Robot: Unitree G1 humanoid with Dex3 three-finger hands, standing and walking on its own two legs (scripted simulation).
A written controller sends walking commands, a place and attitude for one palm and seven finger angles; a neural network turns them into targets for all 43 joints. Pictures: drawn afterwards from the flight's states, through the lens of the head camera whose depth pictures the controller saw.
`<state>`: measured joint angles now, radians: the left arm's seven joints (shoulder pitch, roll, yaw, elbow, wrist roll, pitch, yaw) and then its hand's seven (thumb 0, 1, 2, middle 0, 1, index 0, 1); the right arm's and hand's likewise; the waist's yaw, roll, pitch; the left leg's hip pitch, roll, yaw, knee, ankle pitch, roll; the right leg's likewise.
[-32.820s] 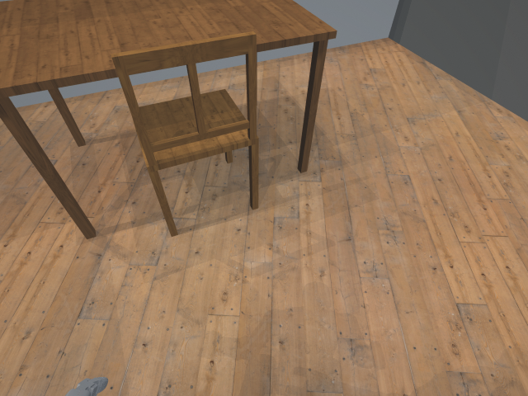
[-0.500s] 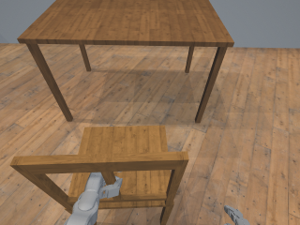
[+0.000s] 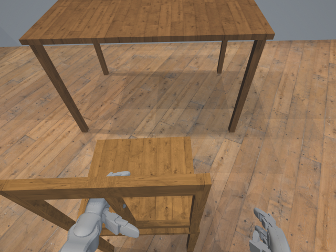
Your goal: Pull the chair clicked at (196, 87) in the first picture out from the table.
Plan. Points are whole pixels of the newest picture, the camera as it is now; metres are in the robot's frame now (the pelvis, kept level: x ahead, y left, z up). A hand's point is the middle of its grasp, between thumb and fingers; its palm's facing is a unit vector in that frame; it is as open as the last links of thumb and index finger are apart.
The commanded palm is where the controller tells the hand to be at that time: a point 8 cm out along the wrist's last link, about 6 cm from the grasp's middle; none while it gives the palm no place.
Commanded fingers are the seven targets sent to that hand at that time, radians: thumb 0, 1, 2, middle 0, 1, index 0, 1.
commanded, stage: open the thumb and straighten the fingers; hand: left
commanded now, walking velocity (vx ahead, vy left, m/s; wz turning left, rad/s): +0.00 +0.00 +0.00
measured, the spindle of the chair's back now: (122, 211) +0.25 +0.14 -0.08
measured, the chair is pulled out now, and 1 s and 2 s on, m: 0.64 0.64 0.64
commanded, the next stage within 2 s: draw the fingers out of the gap in 0.16 s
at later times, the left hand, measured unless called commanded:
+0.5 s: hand (113, 229) +0.19 +0.14 -0.03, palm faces -0.08 -0.99 -0.14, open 17.5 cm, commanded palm +0.17 +0.19 -0.01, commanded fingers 0.00 -0.55 0.20 0.00 0.00 0.00 0.00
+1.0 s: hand out of the picture +0.12 +0.13 -0.03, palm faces -0.07 -0.99 -0.13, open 17.5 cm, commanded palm +0.09 +0.19 -0.01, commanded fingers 0.00 -0.55 0.20 0.00 0.00 0.00 0.00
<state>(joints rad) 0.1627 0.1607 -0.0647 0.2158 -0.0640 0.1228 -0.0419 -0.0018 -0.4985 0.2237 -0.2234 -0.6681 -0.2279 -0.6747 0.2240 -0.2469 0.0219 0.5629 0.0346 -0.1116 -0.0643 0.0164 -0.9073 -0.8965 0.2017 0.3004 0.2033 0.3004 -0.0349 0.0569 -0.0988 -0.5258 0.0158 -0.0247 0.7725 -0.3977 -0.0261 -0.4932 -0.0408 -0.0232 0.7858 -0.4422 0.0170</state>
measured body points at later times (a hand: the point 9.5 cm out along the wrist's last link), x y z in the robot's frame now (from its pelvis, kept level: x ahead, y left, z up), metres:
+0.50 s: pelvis +0.01 +0.01 -0.01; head +0.04 -0.01 +0.44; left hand +0.19 +0.19 -0.02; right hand +0.18 -0.24 -0.09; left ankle -0.01 +0.14 -0.71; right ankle -0.03 -0.13 -0.71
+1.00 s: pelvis -0.01 +0.01 -0.03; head +0.01 +0.01 +0.42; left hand +0.12 +0.19 -0.02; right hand +0.18 -0.22 -0.09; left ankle -0.01 +0.14 -0.71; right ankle -0.03 -0.13 -0.71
